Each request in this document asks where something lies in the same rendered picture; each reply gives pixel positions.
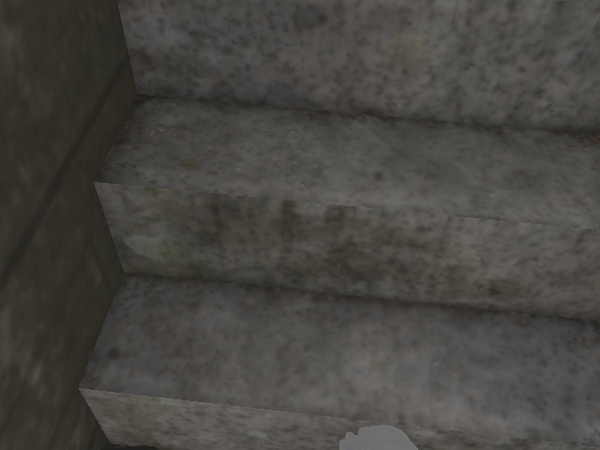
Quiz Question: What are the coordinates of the robot right thigh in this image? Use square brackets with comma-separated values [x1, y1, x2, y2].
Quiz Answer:
[339, 425, 418, 450]

